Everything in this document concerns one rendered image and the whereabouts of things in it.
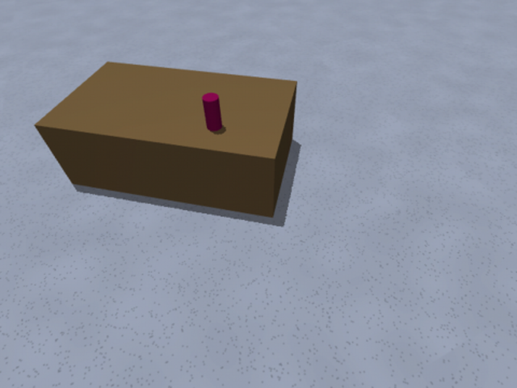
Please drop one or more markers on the can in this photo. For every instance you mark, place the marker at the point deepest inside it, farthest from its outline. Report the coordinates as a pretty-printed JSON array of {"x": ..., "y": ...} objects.
[{"x": 212, "y": 111}]

